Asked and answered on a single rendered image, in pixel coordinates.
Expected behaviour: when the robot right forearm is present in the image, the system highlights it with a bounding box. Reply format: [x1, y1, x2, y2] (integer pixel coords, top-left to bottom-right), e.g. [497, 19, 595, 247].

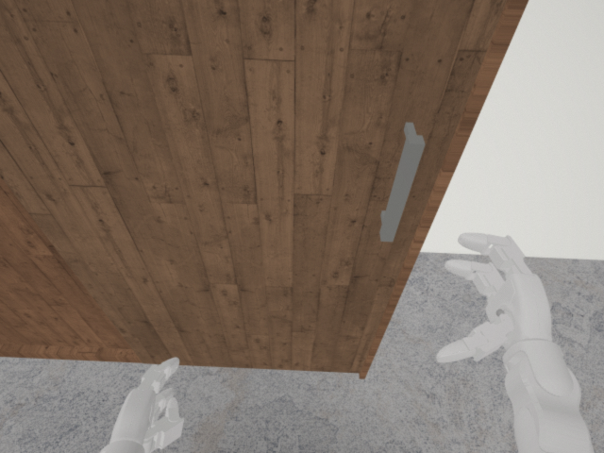
[502, 339, 595, 453]

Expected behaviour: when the robot left hand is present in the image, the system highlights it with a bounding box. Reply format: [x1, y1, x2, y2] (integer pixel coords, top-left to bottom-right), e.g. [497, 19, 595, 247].
[109, 357, 184, 453]

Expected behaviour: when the robot right hand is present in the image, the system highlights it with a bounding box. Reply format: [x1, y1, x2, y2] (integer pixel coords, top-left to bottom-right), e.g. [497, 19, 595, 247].
[436, 233, 552, 362]

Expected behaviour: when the handle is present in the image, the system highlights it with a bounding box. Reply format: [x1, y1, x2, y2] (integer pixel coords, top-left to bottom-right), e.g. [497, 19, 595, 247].
[379, 122, 425, 242]

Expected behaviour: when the wardrobe door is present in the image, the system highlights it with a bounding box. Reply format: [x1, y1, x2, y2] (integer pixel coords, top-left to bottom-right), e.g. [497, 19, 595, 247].
[0, 0, 507, 373]
[0, 177, 132, 349]

